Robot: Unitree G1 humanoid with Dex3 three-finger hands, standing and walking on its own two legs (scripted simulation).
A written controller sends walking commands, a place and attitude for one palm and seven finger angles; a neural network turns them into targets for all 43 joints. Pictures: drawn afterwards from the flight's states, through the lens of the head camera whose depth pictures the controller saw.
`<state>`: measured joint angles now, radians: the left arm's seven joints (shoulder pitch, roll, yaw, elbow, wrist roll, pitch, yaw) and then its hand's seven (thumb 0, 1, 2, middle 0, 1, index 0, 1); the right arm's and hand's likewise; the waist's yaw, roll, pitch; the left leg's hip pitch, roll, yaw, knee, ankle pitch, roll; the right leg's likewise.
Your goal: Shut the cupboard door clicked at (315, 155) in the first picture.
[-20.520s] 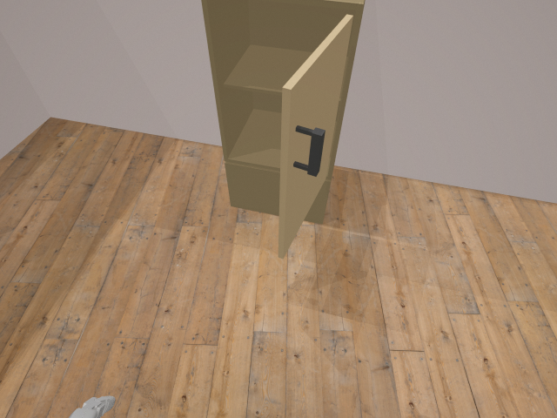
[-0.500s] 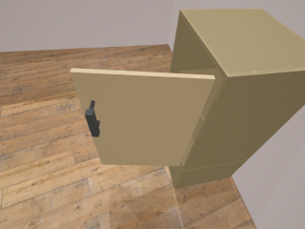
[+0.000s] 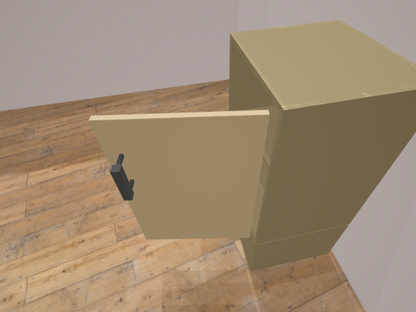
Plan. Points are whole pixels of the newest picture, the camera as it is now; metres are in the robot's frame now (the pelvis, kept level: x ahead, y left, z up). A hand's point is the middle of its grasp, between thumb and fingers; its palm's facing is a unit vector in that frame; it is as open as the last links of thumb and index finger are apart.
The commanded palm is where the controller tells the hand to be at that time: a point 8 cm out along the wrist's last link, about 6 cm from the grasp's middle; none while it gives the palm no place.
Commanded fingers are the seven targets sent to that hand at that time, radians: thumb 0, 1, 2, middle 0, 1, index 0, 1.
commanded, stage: come to a stop and stand still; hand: left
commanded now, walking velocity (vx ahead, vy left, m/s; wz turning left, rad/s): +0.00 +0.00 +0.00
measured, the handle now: (124, 177) +0.45 +0.26 -0.03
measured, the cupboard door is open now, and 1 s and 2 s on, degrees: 79 79 79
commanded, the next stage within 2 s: look again from close up in 0.70 s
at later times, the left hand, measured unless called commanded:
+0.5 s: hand out of the picture +0.05 +0.14 -0.17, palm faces +0.02 -0.97 -0.22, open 7.3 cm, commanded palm none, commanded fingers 0.00 0.90 0.90 -0.20 -0.30 -0.20 -0.30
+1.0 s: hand out of the picture +0.04 +0.13 -0.17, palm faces +0.04 -0.98 -0.20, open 7.3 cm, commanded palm none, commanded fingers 0.00 0.90 0.90 -0.20 -0.30 -0.20 -0.30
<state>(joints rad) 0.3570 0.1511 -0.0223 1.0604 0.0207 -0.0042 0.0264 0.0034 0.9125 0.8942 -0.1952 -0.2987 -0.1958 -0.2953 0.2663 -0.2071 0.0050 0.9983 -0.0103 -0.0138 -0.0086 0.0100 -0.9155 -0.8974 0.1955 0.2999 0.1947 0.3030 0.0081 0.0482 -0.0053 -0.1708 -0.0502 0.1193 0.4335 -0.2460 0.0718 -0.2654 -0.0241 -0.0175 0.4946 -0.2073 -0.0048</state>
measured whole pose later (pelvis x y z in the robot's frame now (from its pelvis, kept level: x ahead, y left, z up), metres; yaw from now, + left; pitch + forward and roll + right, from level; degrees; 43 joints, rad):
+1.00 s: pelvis +0.05 -0.04 +0.00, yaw +1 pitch -1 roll +0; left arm 0.28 0.14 -0.01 1.13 0.01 -0.03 0.04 0.01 0.92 0.89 -0.20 -0.30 -0.20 -0.30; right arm 0.27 -0.14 0.02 1.14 -0.01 -0.03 -0.04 0.01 -0.91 -0.90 0.19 0.30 0.19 0.30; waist 0.01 0.00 0.04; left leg -0.08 0.01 0.08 0.37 -0.28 0.00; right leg -0.15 0.04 -0.06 0.41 -0.25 -0.06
